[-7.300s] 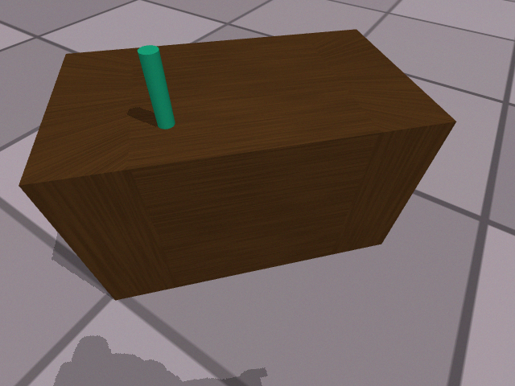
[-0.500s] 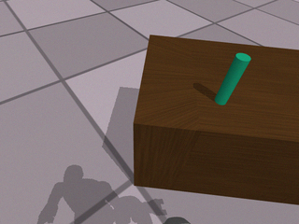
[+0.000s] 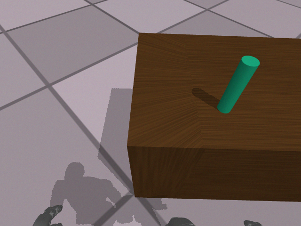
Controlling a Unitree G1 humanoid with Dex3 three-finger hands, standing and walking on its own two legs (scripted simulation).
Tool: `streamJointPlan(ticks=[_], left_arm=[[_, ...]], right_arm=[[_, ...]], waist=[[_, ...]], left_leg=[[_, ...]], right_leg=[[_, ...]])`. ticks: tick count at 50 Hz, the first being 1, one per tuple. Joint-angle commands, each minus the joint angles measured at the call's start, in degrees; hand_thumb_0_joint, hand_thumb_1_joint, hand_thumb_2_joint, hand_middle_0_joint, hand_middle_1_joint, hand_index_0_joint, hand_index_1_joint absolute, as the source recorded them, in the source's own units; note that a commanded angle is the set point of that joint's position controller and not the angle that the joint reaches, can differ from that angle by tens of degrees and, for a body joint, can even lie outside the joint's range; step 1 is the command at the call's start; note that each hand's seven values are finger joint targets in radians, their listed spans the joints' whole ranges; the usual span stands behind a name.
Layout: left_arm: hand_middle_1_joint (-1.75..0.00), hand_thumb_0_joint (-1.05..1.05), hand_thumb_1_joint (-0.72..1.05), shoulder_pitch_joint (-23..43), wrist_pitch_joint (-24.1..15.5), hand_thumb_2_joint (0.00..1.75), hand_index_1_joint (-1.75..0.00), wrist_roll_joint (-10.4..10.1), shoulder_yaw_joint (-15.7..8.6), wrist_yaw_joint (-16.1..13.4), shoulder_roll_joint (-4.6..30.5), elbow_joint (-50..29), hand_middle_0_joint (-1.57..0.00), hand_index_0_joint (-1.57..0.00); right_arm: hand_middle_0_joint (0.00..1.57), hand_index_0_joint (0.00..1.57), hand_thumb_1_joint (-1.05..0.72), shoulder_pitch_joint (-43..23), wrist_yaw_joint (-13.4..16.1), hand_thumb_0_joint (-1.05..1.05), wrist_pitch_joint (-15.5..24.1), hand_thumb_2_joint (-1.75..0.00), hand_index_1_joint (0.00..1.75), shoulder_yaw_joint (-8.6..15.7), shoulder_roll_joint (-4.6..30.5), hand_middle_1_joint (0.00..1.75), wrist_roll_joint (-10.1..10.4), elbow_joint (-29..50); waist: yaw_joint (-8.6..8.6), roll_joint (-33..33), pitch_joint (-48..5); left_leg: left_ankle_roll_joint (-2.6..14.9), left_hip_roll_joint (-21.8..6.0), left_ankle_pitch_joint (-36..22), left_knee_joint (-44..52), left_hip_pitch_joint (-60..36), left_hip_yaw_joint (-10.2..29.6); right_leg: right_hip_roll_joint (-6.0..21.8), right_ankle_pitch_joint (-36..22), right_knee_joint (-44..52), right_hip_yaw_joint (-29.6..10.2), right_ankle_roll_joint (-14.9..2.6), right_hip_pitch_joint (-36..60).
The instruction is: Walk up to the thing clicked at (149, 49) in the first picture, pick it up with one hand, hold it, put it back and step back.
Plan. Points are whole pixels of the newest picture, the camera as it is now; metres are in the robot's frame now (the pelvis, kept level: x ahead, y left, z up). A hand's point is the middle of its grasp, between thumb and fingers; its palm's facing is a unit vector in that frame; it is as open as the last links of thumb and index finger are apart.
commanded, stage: walk up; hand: right
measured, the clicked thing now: (235, 87) +0.50 -0.29 +0.05
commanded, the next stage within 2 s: stand in 1.10 s
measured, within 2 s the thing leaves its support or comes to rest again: neither
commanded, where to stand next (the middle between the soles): +0.03 -0.02 m, yaw -1 degrees
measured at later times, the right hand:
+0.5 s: hand out of the picture +0.11 -0.27 -0.14, palm faces +0.02 +0.93 -0.36, open 7.4 cm
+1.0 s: hand out of the picture +0.07 -0.28 -0.14, palm faces +0.05 +0.93 -0.35, open 7.4 cm
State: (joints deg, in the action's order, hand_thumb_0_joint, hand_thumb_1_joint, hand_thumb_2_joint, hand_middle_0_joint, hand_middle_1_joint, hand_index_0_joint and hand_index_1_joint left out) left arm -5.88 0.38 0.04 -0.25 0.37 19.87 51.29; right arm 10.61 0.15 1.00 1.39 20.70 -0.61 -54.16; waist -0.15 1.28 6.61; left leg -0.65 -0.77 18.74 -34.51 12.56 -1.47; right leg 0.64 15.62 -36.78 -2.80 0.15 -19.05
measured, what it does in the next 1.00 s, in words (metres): stands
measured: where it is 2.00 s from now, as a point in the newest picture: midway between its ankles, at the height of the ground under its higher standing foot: outside the picture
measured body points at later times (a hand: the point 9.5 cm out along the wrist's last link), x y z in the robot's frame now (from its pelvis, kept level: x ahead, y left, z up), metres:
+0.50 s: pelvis +0.01 -0.01 +0.01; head +0.04 -0.01 +0.46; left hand +0.12 +0.30 -0.11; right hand +0.11 -0.32 -0.11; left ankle -0.01 +0.13 -0.73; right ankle +0.05 -0.13 -0.73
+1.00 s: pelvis +0.00 -0.01 +0.02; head +0.03 -0.01 +0.46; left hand +0.10 +0.29 -0.11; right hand +0.07 -0.33 -0.11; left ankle -0.01 +0.13 -0.73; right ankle +0.05 -0.13 -0.73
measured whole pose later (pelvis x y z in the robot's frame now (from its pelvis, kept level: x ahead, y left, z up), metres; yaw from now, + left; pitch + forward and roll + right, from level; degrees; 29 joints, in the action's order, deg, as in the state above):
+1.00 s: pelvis +0.00 -0.01 +0.02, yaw -3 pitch -2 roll +1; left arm -5.9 1.0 0.9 -1.4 1.2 20.4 60.9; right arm 5.8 -0.7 -0.4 1.7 21.6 0.0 -61.3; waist -0.1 0.3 5.5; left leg -1.7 -2.9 14.6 -23.9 6.8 -4.0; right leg -1.4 8.8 -25.1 -4.7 -0.1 -14.0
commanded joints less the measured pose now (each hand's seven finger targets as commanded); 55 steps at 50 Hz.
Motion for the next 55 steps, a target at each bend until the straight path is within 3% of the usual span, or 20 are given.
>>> streamJointPlan(ticks=[1,2,4,5,7,11,12,19,21,26,35,43,49,54,55], left_arm=[[-0.3,0.0,0.9,-0.2,-0.2,0.9,-0.3,0.0,-4.1,-0.3,12.5,-1.0,-0.2,-0.2],[-0.3,0.0,0.9,0.3,-0.6,0.9,-0.3,0.0,-4.2,-0.2,13.1,-0.5,-0.2,-0.2],[-0.3,0.0,0.9,0.6,-1.2,0.9,-0.3,-0.1,-4.2,0.0,14.5,0.0,-0.2,-0.2],[-0.3,0.0,0.9,2.0,-1.2,0.9,-0.3,-0.2,-3.9,-0.1,14.2,-0.1,-0.2,-0.2],[-0.3,0.0,0.9,2.0,-0.9,0.9,-0.3,-0.4,-3.6,-0.2,13.9,0.4,-0.2,-0.2],[-0.3,0.0,0.9,2.9,-0.2,0.9,-0.3,-0.1,-3.3,-0.1,13.7,1.4,-0.2,-0.2],[-0.3,0.0,0.9,2.7,-0.2,0.9,-0.3,-0.1,-3.2,-0.1,13.9,1.7,-0.2,-0.2],[-0.3,0.0,0.9,3.7,-0.5,0.9,-0.3,0.4,-3.4,0.1,14.7,2.8,-0.2,-0.2],[-0.3,0.0,0.9,4.3,-0.5,0.9,-0.3,0.4,-3.4,0.1,14.7,3.0,-0.2,-0.2],[-0.3,0.0,0.9,3.9,-0.6,0.9,-0.3,0.3,-3.4,0.2,13.8,4.2,-0.2,-0.2],[-0.3,0.0,0.9,2.2,-0.4,0.9,-0.3,0.3,-3.8,0.3,12.8,5.5,-0.2,-0.2],[-0.3,0.0,0.9,2.3,-0.5,0.9,-0.3,0.6,-4.0,0.2,13.1,5.8,-0.2,-0.2],[-0.3,0.0,0.9,2.9,-0.6,0.9,-0.3,0.7,-4.1,0.2,13.7,5.4,-0.2,-0.2],[-0.3,0.0,0.9,2.7,-0.6,0.9,-0.3,0.6,-4.0,0.2,13.3,5.3,-0.2,-0.2],[-0.3,0.0,0.9,1.3,-1.2,0.9,-0.3,0.4,-2.6,0.1,11.2,7.4,-0.2,-0.2]], right_arm=[[0.2,0.2,-0.9,-3.6,0.8,0.0,2.0,-0.9,0.3,3.9,16.2,0.3,-0.1,3.2],[0.2,0.2,-0.9,-3.6,0.9,0.0,1.9,-0.9,0.3,3.9,15.5,0.3,0.3,3.1],[0.2,0.2,-0.9,-2.2,1.0,0.0,1.5,-0.9,0.3,3.6,14.5,0.3,0.9,2.4],[0.2,0.2,-0.9,-1.4,1.1,0.0,1.3,-0.9,0.3,3.5,14.0,0.3,0.9,2.0],[0.2,0.2,-0.9,-2.9,1.2,0.0,1.0,-0.9,0.3,3.7,14.0,0.3,0.9,1.9],[0.2,0.2,-0.9,-5.1,1.1,0.0,0.4,-0.9,0.3,3.8,14.3,0.3,0.8,1.8],[0.2,0.2,-0.9,-5.6,1.0,0.0,0.3,-0.9,0.3,3.8,14.2,0.3,0.8,1.7],[0.2,0.2,-0.9,-6.5,0.6,0.0,0.0,-0.9,0.3,3.3,13.6,0.3,0.9,0.4],[0.2,0.2,-0.9,-6.5,0.4,0.0,-0.2,-0.9,0.3,3.1,13.1,0.3,0.9,-0.3],[0.2,0.2,-0.9,-7.2,0.0,0.0,0.3,-0.9,0.3,2.9,13.8,0.3,0.6,-1.8],[0.2,0.2,-0.9,-8.2,0.1,0.0,0.4,-0.9,0.3,2.9,13.6,0.3,0.3,-2.7],[0.2,0.2,-0.9,-7.4,0.1,0.0,0.3,-0.9,0.3,2.9,13.3,0.3,0.4,-3.1],[0.2,0.2,-0.9,-6.2,0.0,0.0,0.1,-0.9,0.3,2.9,12.9,0.3,0.7,-3.0],[0.2,0.2,-0.9,-6.1,0.0,0.0,0.4,-0.9,0.3,3.0,13.6,0.3,0.5,-3.3],[0.2,0.2,-0.9,-6.3,-0.1,0.0,0.3,-0.9,0.3,2.0,11.8,0.3,-0.1,-4.4]], waist=[[1.79,-6.5,-5.2],[1.15,-7.0,-6.8],[0.49,-6.9,-10.1],[-0.26,-6.0,-11.1],[0.11,-5.3,-11.9],[0.28,-3.4,-10.6],[0.36,-3.2,-10.2],[-0.28,1.4,-10.1],[-0.54,2.7,-8.9],[0.12,1.4,-8.7],[0.93,-2.4,-7.9],[0.37,-0.8,-8.0],[-0.29,1.3,-8.1],[-0.15,-0.2,-9.6],[0.1,-3.3,-12.2]], left_leg=[[8.25,-13.2,-18.2,10.5,2.2,10.7],[6.09,-10.7,-20.5,9.0,0.1,7.9],[3.7,-7.5,-24.4,5.5,-2.4,3.8],[3.17,-6.7,-25.1,5.5,-3.3,3.3],[3.39,-7.0,-24.8,5.5,-5.3,3.0],[4.56,-8.3,-18.6,7.7,-4.8,4.0],[4.47,-8.3,-15.3,8.5,-4.7,4.2],[3.23,-5.8,-7.9,7.9,-5.6,1.8],[2.74,-5.0,-4.2,8.9,-6.5,1.9],[3.1,-7.0,-5.7,13.5,-6.8,3.3],[3.42,-8.2,-3.1,16.8,-4.9,3.5],[3.4,-7.9,-2.7,16.4,-5.2,2.7],[2.59,-6.5,-2.4,14.3,-6.6,1.6],[3.01,-8.1,-6.5,15.8,-7.2,2.5],[2.71,-7.9,-3.9,17.6,-6.9,3.9]], right_leg=[[0.9,-4.8,2.6,-1.6,-2.55,5.8],[1.9,-13.7,4.0,-2.1,-3.19,6.7],[3.8,-25.9,4.0,-2.8,-4.52,9.2],[4.4,-28.4,3.6,-3.4,-4.68,9.6],[4.5,-28.8,4.0,-3.0,-4.62,9.0],[3.8,-23.1,5.0,-3.0,-4.05,7.8],[3.9,-21.3,5.6,-3.4,-4.18,7.6],[6.4,-19.6,11.1,-7.7,-5.18,7.1],[7.1,-15.1,14.0,-9.6,-5.32,4.9],[5.2,-13.1,14.5,-7.6,-3.37,6.0],[3.7,-11.8,14.3,-5.4,-2.73,8.3],[4.0,-12.2,15.0,-6.3,-2.78,7.7],[5.3,-10.3,17.1,-9.2,-3.46,5.8],[4.3,-15.3,14.5,-7.3,-3.03,7.1],[5.3,-12.2,17.2,-7.4,-2.26,10.6]])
